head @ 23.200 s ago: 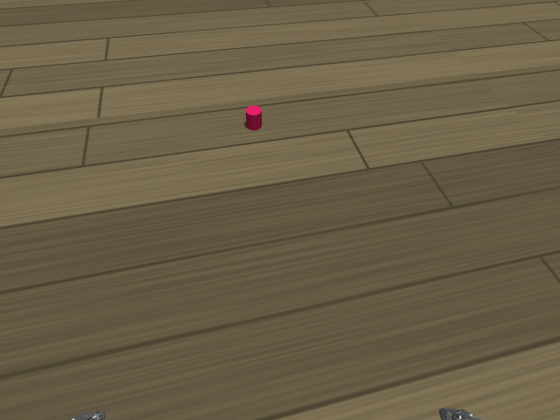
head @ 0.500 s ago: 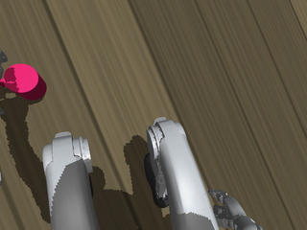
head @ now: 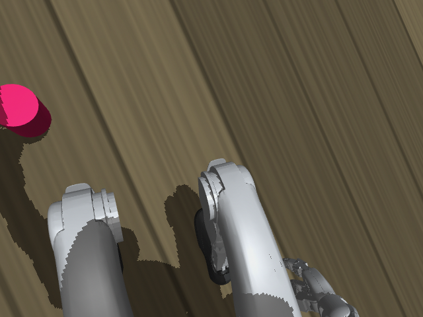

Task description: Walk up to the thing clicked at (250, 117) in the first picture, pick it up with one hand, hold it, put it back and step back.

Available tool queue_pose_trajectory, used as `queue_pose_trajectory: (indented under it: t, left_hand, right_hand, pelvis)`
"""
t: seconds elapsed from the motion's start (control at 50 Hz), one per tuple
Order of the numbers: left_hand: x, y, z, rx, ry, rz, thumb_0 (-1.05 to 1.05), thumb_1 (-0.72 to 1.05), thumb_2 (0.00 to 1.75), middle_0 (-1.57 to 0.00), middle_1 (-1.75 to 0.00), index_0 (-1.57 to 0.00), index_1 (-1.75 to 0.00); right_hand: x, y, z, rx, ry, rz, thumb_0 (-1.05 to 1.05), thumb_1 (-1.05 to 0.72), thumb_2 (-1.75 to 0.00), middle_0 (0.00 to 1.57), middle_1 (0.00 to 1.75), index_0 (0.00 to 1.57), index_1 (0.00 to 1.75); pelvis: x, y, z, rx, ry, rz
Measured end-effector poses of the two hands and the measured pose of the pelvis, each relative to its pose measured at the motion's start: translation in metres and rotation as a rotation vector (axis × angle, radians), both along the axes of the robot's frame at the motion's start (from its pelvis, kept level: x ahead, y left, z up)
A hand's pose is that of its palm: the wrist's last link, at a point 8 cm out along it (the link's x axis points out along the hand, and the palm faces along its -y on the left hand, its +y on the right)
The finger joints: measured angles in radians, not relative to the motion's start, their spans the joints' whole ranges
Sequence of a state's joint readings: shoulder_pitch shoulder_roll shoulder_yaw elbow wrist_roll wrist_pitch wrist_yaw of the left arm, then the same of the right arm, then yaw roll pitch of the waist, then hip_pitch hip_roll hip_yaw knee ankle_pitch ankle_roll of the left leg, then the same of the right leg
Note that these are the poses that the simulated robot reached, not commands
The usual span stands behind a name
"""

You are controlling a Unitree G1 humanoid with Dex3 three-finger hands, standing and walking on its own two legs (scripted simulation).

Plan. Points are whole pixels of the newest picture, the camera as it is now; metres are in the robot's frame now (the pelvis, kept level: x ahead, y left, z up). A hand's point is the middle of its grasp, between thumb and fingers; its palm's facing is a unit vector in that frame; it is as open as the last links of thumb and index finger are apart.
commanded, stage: rise first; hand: left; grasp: from above
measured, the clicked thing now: (12, 112) +0.49 +0.30 -0.28
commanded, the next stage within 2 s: approach in 0.96 s
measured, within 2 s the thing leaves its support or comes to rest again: neither
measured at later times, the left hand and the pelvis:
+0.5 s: hand out of the picture +0.46 +0.34 -0.17, palm faces -0.44 -0.08 -0.89, open 14.2 cm; pelvis +0.00 +0.00 +0.00, yaw -1 degrees
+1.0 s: hand out of the picture +0.46 +0.34 -0.15, palm faces -0.44 -0.07 -0.89, open 14.2 cm; pelvis +0.00 +0.00 +0.01, yaw +0 degrees
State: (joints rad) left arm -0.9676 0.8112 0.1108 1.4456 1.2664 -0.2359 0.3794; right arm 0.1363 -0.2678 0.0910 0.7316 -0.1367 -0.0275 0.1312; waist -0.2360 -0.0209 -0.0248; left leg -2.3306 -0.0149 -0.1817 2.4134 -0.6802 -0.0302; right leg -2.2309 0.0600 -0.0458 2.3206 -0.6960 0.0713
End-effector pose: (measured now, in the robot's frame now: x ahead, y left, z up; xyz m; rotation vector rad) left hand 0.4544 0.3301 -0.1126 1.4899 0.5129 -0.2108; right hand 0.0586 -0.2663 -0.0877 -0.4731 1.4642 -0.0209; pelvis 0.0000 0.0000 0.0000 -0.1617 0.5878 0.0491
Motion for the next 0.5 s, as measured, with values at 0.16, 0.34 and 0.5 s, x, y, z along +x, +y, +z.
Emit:
queue_pose_trajectory:
  t: [0.16, 0.34, 0.5]
  left_hand:
    - [0.003, 0.004, -0.002, 0.001, 0.003, 0.003, 0.00, -0.56, 1.03, -0.09, -1.02, -0.08, -1.02]
    - [0.007, 0.010, 0.000, 0.007, 0.001, 0.005, 0.00, -0.56, 1.03, -0.09, -1.02, -0.08, -1.03]
    - [0.011, 0.010, 0.004, 0.006, -0.002, -0.002, 0.00, -0.55, 1.02, -0.09, -1.02, -0.08, -1.03]
  right_hand:
    - [-0.002, 0.000, 0.000, -0.005, 0.008, 0.001, 0.00, -0.91, -0.90, 0.20, 0.30, 0.21, 0.30]
    - [-0.002, 0.000, 0.001, -0.009, 0.018, 0.007, 0.00, -0.91, -0.90, 0.20, 0.30, 0.21, 0.30]
    - [-0.002, 0.002, 0.004, -0.009, 0.017, 0.004, 0.00, -0.91, -0.90, 0.20, 0.30, 0.21, 0.30]
  pelvis:
    - [0.000, 0.001, -0.002, -0.006, -0.001, -0.001]
    - [0.001, 0.001, -0.002, -0.010, -0.002, -0.001]
    - [0.001, 0.002, 0.000, -0.014, 0.000, 0.000]
